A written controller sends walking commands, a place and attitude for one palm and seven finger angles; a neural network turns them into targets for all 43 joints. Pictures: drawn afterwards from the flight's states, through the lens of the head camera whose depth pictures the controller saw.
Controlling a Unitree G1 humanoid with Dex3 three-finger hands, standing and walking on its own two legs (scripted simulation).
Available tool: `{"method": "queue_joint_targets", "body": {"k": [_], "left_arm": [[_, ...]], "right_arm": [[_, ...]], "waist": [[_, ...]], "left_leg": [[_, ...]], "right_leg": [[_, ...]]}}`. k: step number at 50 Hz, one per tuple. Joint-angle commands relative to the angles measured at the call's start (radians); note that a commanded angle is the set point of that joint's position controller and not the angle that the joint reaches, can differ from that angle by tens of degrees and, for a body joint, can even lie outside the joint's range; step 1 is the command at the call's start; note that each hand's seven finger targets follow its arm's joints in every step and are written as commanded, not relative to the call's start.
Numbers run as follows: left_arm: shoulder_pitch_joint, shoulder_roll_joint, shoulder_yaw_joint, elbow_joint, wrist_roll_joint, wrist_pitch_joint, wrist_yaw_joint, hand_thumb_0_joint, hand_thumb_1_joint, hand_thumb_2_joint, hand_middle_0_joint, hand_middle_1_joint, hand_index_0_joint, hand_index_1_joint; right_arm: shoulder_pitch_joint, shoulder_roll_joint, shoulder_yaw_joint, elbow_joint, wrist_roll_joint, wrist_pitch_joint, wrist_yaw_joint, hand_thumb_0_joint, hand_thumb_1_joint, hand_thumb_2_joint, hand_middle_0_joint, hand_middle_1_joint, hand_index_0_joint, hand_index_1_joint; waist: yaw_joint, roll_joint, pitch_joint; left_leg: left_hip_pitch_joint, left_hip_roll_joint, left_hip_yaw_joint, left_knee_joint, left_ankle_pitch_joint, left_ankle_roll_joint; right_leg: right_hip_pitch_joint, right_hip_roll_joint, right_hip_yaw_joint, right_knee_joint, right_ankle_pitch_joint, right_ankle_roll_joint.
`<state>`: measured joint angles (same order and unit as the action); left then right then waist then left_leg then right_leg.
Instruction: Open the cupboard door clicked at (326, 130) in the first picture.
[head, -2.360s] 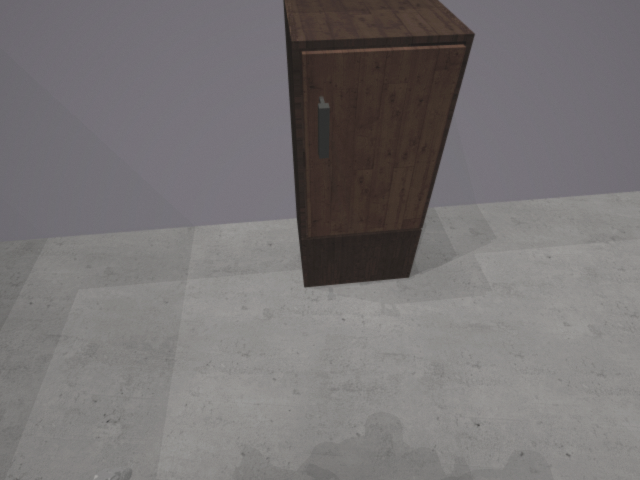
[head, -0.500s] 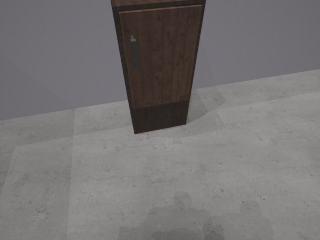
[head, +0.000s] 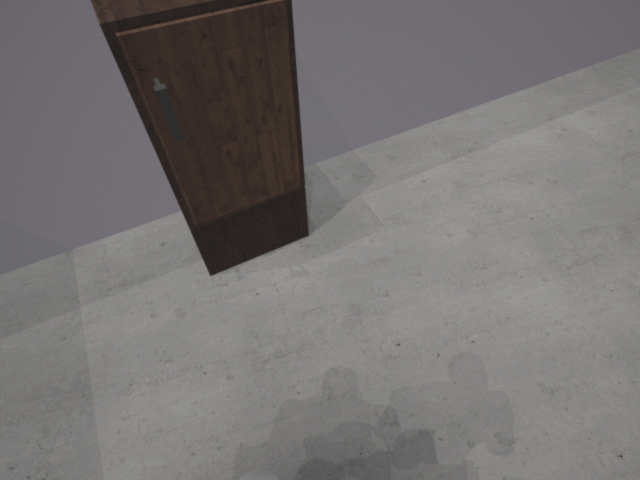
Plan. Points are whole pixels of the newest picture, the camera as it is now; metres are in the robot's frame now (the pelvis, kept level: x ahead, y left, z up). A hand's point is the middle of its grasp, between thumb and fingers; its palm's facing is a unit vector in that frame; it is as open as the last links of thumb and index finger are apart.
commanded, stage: walk to a spot facing it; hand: left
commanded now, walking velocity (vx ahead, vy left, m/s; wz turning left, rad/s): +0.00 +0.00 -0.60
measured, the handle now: (167, 110) +0.85 +0.47 -0.04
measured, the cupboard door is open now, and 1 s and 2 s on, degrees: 0 0 0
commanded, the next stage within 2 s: turn to face it in 1.44 s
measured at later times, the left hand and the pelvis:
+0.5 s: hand out of the picture +0.11 +0.21 -0.16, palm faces -0.33 -0.92 -0.20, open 7.4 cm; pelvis -0.03 +0.03 +0.00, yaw -22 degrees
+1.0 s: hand (263, 464) +0.17 +0.12 -0.19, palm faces -0.46 -0.87 -0.14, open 7.4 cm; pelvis +0.11 -0.05 -0.01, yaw -32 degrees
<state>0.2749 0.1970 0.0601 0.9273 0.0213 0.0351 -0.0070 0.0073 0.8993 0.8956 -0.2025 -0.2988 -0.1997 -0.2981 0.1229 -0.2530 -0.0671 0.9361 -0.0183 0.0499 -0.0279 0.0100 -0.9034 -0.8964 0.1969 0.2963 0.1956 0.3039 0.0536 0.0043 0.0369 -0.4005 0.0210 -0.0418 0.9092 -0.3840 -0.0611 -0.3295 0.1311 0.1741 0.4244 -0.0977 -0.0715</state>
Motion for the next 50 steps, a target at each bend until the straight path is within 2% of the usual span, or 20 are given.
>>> {"method": "queue_joint_targets", "body": {"k": [1, 5, 6, 7, 8, 9, 10, 13, 15, 19, 25, 28, 29, 30, 31, 32, 34, 38, 47, 50], "left_arm": [[0.021, 0.226, 0.060, -0.067, 0.007, -0.004, 0.014, 0.000, 0.900, 0.900, -0.200, -0.300, -0.200, -0.300], [-0.057, 0.234, 0.062, -0.091, 0.004, 0.009, 0.014, 0.000, 0.900, 0.900, -0.200, -0.300, -0.200, -0.300], [-0.081, 0.204, 0.058, -0.107, 0.000, 0.011, 0.011, 0.000, 0.900, 0.900, -0.200, -0.300, -0.200, -0.300], [-0.055, 0.142, 0.049, -0.117, -0.010, 0.010, -0.001, 0.000, 0.900, 0.900, -0.200, -0.300, -0.200, -0.300], [-0.071, 0.158, 0.059, -0.124, -0.002, 0.008, -0.002, 0.000, 0.900, 0.900, -0.200, -0.300, -0.200, -0.300], [-0.046, 0.199, 0.074, -0.108, 0.011, 0.011, -0.009, 0.000, 0.900, 0.900, -0.200, -0.300, -0.200, -0.300], [-0.013, 0.204, 0.085, -0.073, 0.020, 0.022, -0.015, 0.000, 0.900, 0.900, -0.200, -0.300, -0.200, -0.300], [0.019, 0.150, 0.069, -0.061, 0.013, 0.032, -0.031, 0.000, 0.900, 0.900, -0.200, -0.300, -0.200, -0.300], [-0.040, 0.130, 0.052, -0.078, 0.009, 0.026, -0.035, 0.000, 0.900, 0.900, -0.200, -0.300, -0.200, -0.300], [-0.173, 0.113, 0.039, -0.117, 0.009, 0.016, -0.049, 0.000, 0.900, 0.900, -0.200, -0.300, -0.200, -0.300], [-0.192, 0.089, 0.031, -0.117, 0.007, -0.002, -0.064, 0.000, 0.900, 0.900, -0.200, -0.300, -0.200, -0.300], [-0.078, 0.093, 0.038, -0.077, 0.008, -0.020, -0.056, 0.000, 0.900, 0.900, -0.200, -0.300, -0.200, -0.300], [0.043, 0.142, 0.048, -0.036, 0.010, -0.035, -0.046, 0.000, 0.900, 0.900, -0.200, -0.300, -0.200, -0.300], [0.162, 0.282, 0.075, 0.000, 0.016, -0.054, -0.028, 0.000, 0.900, 0.900, -0.200, -0.300, -0.200, -0.300], [0.250, 0.331, 0.083, 0.022, -0.008, -0.050, -0.009, 0.000, 0.900, 0.900, -0.200, -0.300, -0.200, -0.300], [0.236, 0.297, 0.078, 0.023, -0.009, -0.051, 0.004, 0.000, 0.900, 0.900, -0.200, -0.300, -0.200, -0.300], [0.119, 0.232, 0.056, 0.014, -0.007, -0.067, 0.007, 0.000, 0.900, 0.900, -0.200, -0.300, -0.200, -0.300], [0.043, 0.158, 0.025, 0.013, 0.003, -0.095, 0.011, 0.000, 0.900, 0.900, -0.200, -0.300, -0.200, -0.300], [0.083, 0.160, 0.020, 0.085, 0.008, -0.106, 0.021, 0.000, 0.900, 0.900, -0.200, -0.300, -0.200, -0.300], [0.054, 0.150, 0.029, 0.088, -0.002, -0.102, 0.019, 0.000, 0.900, 0.900, -0.200, -0.300, -0.200, -0.300]], "right_arm": [[0.004, -0.076, -0.011, -0.087, 0.014, -0.032, -0.007, 0.000, -0.900, -0.900, 0.200, 0.300, 0.200, 0.300], [0.166, -0.087, -0.017, -0.051, 0.023, -0.046, -0.015, 0.000, -0.900, -0.900, 0.200, 0.300, 0.200, 0.300], [0.222, -0.123, -0.025, -0.044, 0.021, -0.054, -0.023, 0.000, -0.900, -0.900, 0.200, 0.300, 0.200, 0.300], [0.195, -0.200, -0.039, -0.060, 0.008, -0.057, -0.027, 0.000, -0.900, -0.900, 0.200, 0.300, 0.200, 0.300], [0.112, -0.234, -0.041, -0.099, 0.008, -0.053, -0.026, 0.000, -0.900, -0.900, 0.200, 0.300, 0.200, 0.300], [0.021, -0.194, -0.024, -0.130, 0.004, -0.052, -0.022, 0.000, -0.900, -0.900, 0.200, 0.300, 0.200, 0.300], [-0.042, -0.128, -0.008, -0.137, 0.001, -0.055, -0.021, 0.000, -0.900, -0.900, 0.200, 0.300, 0.200, 0.300], [-0.050, -0.112, 0.001, -0.139, -0.004, -0.065, -0.020, 0.000, -0.900, -0.900, 0.200, 0.300, 0.200, 0.300], [0.069, -0.121, -0.006, -0.104, -0.007, -0.069, -0.019, 0.000, -0.900, -0.900, 0.200, 0.300, 0.200, 0.300], [0.226, -0.146, -0.023, -0.047, -0.009, -0.080, -0.009, 0.000, -0.900, -0.900, 0.200, 0.300, 0.200, 0.300], [0.219, -0.175, -0.034, -0.022, -0.015, -0.088, 0.006, 0.000, -0.900, -0.900, 0.200, 0.300, 0.200, 0.300], [0.199, -0.167, -0.029, -0.013, -0.017, -0.086, 0.012, 0.000, -0.900, -0.900, 0.200, 0.300, 0.200, 0.300], [0.193, -0.142, -0.023, -0.015, -0.010, -0.085, 0.020, 0.000, -0.900, -0.900, 0.200, 0.300, 0.200, 0.300], [0.181, -0.059, 0.000, -0.055, 0.004, -0.085, 0.033, 0.000, -0.900, -0.900, 0.200, 0.300, 0.200, 0.300], [0.041, -0.065, 0.009, -0.117, -0.007, -0.088, 0.032, 0.000, -0.900, -0.900, 0.200, 0.300, 0.200, 0.300], [0.009, -0.087, -0.001, -0.123, -0.009, -0.089, 0.033, 0.000, -0.900, -0.900, 0.200, 0.300, 0.200, 0.300], [0.027, -0.078, -0.006, -0.081, -0.009, -0.090, 0.037, 0.000, -0.900, -0.900, 0.200, 0.300, 0.200, 0.300], [0.112, -0.037, -0.008, -0.026, -0.014, -0.075, 0.045, 0.000, -0.900, -0.900, 0.200, 0.300, 0.200, 0.300], [0.018, -0.008, -0.003, -0.059, 0.000, -0.100, 0.063, 0.000, -0.900, -0.900, 0.200, 0.300, 0.200, 0.300], [0.314, -0.085, -0.025, 0.038, -0.009, -0.119, 0.037, 0.000, -0.900, -0.900, 0.200, 0.300, 0.200, 0.300]], "waist": [[-0.007, -0.156, -0.097], [-0.076, -0.164, -0.135], [-0.109, -0.091, -0.133], [-0.097, 0.189, -0.112], [-0.076, 0.241, -0.048], [-0.033, 0.160, -0.010], [0.006, 0.124, 0.014], [0.024, 0.114, 0.042], [-0.034, 0.129, 0.009], [-0.111, 0.136, 0.041], [-0.104, 0.174, 0.041], [-0.038, 0.108, -0.017], [0.017, -0.006, -0.080], [0.072, -0.352, -0.142], [0.118, -0.349, -0.113], [0.099, -0.188, -0.060], [0.041, -0.186, -0.002], [-0.050, -0.113, 0.057], [-0.048, -0.144, 0.080], [-0.176, 0.003, -0.062]], "left_leg": [[0.017, -0.026, -0.003, -0.166, -0.042, 0.026], [0.318, -0.059, 0.023, -0.489, 0.074, 0.068], [0.459, 0.028, -0.061, -0.600, 0.053, 0.102], [0.525, 0.260, -0.305, -0.730, -0.078, 0.154], [0.326, 0.452, -0.407, -0.762, -0.060, 0.204], [0.160, 0.426, -0.360, -0.758, -0.017, 0.229], [0.075, 0.328, -0.220, -0.735, 0.025, 0.195], [0.083, 0.231, -0.033, -0.678, 0.168, 0.178], [0.274, 0.230, -0.013, -0.629, 0.240, 0.195], [0.353, 0.317, -0.049, -0.687, 0.053, 0.222], [0.256, 0.358, 0.060, -0.677, -0.053, 0.185], [0.168, 0.320, 0.151, -0.490, -0.027, 0.130], [0.059, 0.271, 0.232, -0.278, -0.006, 0.076], [-0.256, 0.143, 0.324, 0.062, -0.197, 0.016], [-0.405, 0.086, 0.185, 0.240, -0.250, 0.014], [-0.437, 0.126, 0.101, 0.288, -0.157, 0.025], [-0.383, 0.162, 0.086, 0.285, -0.024, 0.021], [-0.248, 0.142, 0.124, 0.148, 0.092, -0.010], [-0.046, 0.094, 0.142, -0.206, 0.187, 0.029], [0.360, 0.066, 0.128, -0.372, 0.203, 0.043]], "right_leg": [[0.121, -0.266, 0.375, -0.160, -0.081, -0.083], [-0.034, -0.191, 0.345, -0.148, -0.150, 0.005], [-0.181, -0.116, 0.273, -0.063, -0.266, 0.055], [-0.363, 0.007, 0.101, 0.188, -0.365, 0.093], [-0.364, -0.020, -0.048, 0.473, -0.417, 0.126], [-0.292, -0.079, -0.043, 0.637, -0.354, 0.139], [-0.228, -0.079, -0.052, 0.739, -0.277, 0.144], [-0.246, -0.104, -0.113, 0.847, -0.218, 0.153], [-0.321, -0.125, -0.148, 0.724, -0.244, 0.157], [-0.340, -0.187, -0.195, 0.540, -0.286, 0.150], [-0.135, -0.192, -0.270, 0.295, -0.322, 0.114], [0.119, -0.137, -0.324, 0.096, -0.249, 0.086], [0.336, -0.167, -0.273, -0.002, -0.229, 0.053], [0.581, -0.439, 0.130, -0.139, -0.411, -0.054], [0.542, -0.551, 0.393, -0.205, -0.276, -0.124], [0.513, -0.546, 0.302, -0.193, -0.240, -0.146], [0.366, -0.470, 0.219, -0.206, -0.279, -0.117], [0.200, -0.380, 0.007, -0.213, -0.006, -0.091], [0.158, -0.360, -0.010, -0.193, -0.012, -0.073], [0.089, -0.257, -0.082, 0.185, 0.107, -0.021]]}}
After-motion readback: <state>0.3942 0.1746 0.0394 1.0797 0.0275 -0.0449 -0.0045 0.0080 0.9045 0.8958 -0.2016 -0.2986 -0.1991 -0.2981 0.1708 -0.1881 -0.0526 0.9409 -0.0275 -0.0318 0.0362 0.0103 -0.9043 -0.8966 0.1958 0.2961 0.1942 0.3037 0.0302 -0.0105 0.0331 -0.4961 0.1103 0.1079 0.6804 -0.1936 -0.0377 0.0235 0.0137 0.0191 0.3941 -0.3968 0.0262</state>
